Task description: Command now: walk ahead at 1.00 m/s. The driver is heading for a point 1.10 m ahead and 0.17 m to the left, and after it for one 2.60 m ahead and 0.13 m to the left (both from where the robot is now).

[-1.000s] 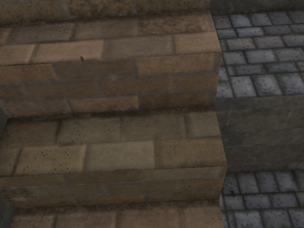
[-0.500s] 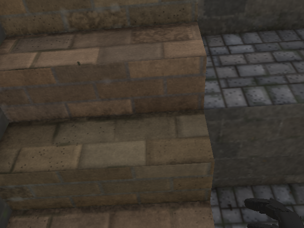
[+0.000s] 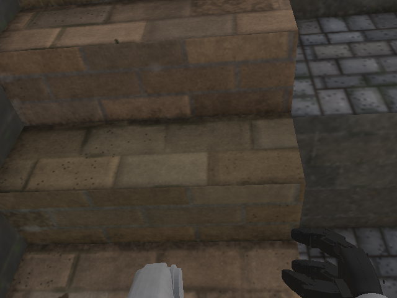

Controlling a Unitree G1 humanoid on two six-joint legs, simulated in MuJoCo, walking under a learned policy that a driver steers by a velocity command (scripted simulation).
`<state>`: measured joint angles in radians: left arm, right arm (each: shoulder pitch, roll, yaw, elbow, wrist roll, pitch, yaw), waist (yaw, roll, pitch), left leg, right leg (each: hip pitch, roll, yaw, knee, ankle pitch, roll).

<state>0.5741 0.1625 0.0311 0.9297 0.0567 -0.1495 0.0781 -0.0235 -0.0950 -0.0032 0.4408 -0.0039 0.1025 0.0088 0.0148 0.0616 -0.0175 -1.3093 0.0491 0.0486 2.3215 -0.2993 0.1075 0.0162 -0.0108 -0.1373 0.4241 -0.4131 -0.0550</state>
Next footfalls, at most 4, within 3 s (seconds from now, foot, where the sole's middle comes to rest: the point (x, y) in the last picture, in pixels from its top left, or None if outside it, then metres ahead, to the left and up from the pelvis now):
0.16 left None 0.19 0.13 -0.56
0.62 right None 0.17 -0.10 -0.54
1.18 left None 0.14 0.22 -0.56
1.44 right None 0.07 0.06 -0.51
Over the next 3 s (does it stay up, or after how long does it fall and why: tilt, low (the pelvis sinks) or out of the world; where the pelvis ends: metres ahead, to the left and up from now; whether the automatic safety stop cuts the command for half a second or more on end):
falls after 1.96 s (tilt)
